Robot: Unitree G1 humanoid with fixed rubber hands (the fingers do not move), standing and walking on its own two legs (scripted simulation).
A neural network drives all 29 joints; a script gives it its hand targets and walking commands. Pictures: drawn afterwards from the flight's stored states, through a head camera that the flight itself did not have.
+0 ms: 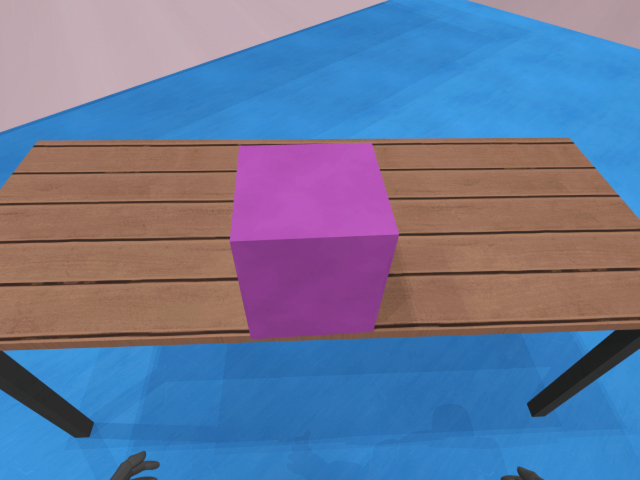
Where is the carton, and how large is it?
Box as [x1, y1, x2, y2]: [230, 143, 398, 338]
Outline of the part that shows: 371,143 239,146 230,233 230,244 251,338 362,332 373,330 396,244 398,232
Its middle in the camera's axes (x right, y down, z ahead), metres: -0.02 +0.01 +0.63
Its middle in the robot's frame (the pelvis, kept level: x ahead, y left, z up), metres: +0.48 +0.03 +0.00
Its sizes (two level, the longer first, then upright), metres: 0.210 0.200 0.250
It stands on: a table, 0.63 m high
